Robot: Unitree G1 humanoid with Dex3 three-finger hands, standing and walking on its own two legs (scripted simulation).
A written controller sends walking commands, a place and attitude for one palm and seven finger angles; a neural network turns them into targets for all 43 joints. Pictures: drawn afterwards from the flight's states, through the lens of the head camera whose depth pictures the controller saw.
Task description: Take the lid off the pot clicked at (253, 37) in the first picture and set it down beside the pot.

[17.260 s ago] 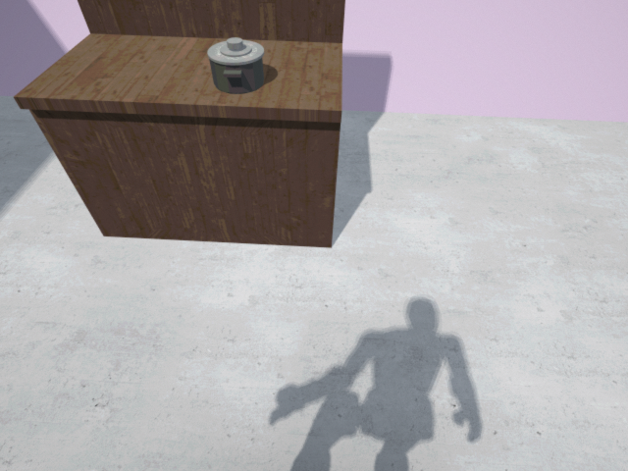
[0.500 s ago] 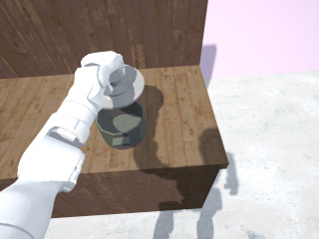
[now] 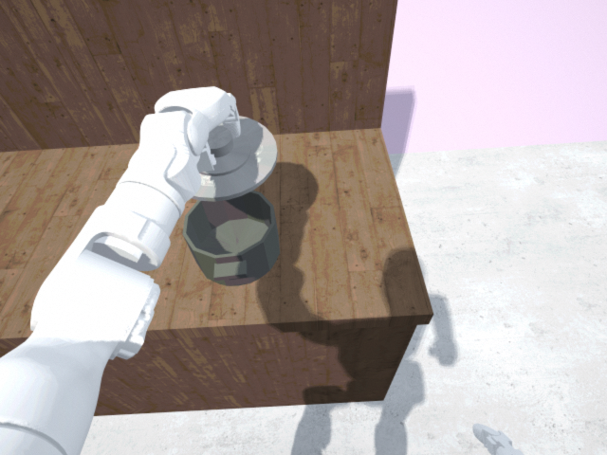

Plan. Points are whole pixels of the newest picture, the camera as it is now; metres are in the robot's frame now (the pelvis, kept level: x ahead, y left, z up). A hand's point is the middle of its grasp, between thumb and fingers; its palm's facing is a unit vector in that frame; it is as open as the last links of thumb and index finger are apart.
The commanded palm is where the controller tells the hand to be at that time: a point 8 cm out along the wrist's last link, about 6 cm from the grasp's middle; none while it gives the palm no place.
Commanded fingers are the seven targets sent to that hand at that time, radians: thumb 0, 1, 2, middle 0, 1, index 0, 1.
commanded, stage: move the lid sideways beside the pot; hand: left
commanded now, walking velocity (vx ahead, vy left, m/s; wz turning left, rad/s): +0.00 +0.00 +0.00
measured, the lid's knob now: (216, 141) +0.52 +0.11 +0.15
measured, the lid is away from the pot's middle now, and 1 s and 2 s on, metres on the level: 0.02 0.12 0.22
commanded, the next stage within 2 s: none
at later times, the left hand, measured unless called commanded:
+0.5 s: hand (159, 156) +0.47 +0.18 +0.16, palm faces -0.29 -0.06 -0.95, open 8.1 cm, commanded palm +0.47 +0.19 +0.24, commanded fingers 0.00 0.66 1.02 -0.97 -1.19 -0.69 -1.03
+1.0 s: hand (111, 163) +0.46 +0.24 +0.16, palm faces -0.32 -0.05 -0.95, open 8.1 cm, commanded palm +0.47 +0.25 +0.24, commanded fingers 0.00 0.66 1.02 -0.97 -1.19 -0.69 -1.03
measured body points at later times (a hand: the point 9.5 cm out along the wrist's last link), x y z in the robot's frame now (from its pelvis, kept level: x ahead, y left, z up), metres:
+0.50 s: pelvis +0.00 +0.01 +0.00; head +0.03 -0.02 +0.45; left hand +0.48 +0.18 +0.22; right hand +0.11 -0.26 -0.12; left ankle +0.02 +0.10 -0.74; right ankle -0.03 -0.13 -0.74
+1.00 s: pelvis +0.00 +0.02 +0.00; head +0.04 +0.01 +0.45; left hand +0.47 +0.24 +0.21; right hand +0.09 -0.25 -0.12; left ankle +0.02 +0.10 -0.74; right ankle -0.03 -0.13 -0.74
